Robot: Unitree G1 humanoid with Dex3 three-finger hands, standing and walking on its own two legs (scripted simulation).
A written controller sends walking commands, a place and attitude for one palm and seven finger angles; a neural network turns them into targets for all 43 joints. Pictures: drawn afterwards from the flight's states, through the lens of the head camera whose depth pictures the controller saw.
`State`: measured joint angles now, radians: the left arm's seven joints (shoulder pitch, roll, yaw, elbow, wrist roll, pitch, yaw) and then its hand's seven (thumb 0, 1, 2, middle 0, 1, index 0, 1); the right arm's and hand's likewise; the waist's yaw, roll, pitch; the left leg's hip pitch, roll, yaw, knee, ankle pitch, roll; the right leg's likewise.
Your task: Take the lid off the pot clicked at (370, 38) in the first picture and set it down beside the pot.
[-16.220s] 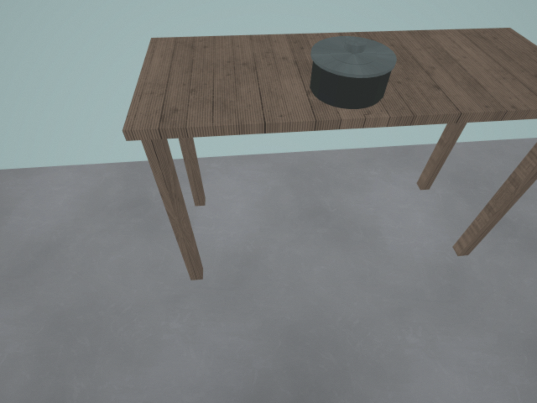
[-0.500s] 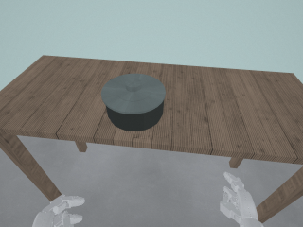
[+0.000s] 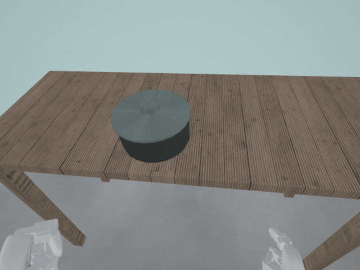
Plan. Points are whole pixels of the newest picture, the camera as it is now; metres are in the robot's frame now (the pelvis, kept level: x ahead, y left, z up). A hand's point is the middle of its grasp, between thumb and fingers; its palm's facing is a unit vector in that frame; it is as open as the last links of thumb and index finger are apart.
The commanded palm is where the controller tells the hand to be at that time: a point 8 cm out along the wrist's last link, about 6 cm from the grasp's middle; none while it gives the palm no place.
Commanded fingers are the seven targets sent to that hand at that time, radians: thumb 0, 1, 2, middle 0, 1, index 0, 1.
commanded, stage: raise the hand higher, near the body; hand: left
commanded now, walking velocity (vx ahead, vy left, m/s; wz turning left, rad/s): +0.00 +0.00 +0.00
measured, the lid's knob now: (149, 105) +0.47 +0.14 +0.13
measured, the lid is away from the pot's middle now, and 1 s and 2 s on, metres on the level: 0.00 0.00 0.00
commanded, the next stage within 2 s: reach forward and open the fingers in 0.60 s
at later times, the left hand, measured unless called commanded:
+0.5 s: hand (40, 229) +0.14 +0.24 +0.13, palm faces +0.34 -0.84 -0.43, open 3.1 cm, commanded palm +0.09 +0.28 +0.16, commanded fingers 0.00 0.90 0.90 -1.30 -1.50 -1.30 -1.50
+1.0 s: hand (13, 210) +0.16 +0.29 +0.15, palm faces +0.07 -0.03 -1.00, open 2.9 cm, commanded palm +0.14 +0.29 +0.21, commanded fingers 0.00 0.37 1.24 -1.16 -0.93 -1.16 -0.93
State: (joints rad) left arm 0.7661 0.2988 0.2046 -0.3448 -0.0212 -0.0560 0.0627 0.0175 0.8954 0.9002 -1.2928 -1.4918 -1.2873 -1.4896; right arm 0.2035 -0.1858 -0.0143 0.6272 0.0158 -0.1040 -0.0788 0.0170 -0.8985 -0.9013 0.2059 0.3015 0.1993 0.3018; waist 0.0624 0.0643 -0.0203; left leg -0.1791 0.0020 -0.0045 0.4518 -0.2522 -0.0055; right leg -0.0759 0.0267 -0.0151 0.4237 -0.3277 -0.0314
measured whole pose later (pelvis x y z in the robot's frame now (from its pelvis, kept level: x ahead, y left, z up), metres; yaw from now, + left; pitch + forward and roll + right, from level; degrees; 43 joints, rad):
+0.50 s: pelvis -0.01 +0.01 +0.00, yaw +0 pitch -3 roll +0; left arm 0.64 0.32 0.24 -0.48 -0.03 -0.10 0.08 0.02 0.89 0.90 -1.31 -1.50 -1.30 -1.50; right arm 0.17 -0.19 0.01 0.59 0.01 -0.14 -0.07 0.01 -0.90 -0.90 0.20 0.30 0.20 0.30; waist 0.08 0.05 -0.01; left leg -0.16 -0.01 0.00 0.46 -0.24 0.01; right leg -0.06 0.02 -0.01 0.42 -0.31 -0.02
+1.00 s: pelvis -0.04 +0.03 -0.01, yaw +0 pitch +1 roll +0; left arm 0.45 0.69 0.21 -0.51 0.67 0.12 -0.03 0.01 0.65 1.05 -1.25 -1.25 -1.24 -1.25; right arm 0.12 -0.29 0.01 0.53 0.04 0.10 0.00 0.02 -0.90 -0.90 0.20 0.30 0.20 0.30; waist 0.09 0.13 -0.03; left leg -0.32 -0.02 0.01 0.54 -0.23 0.03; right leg -0.23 0.00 0.00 0.53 -0.32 0.00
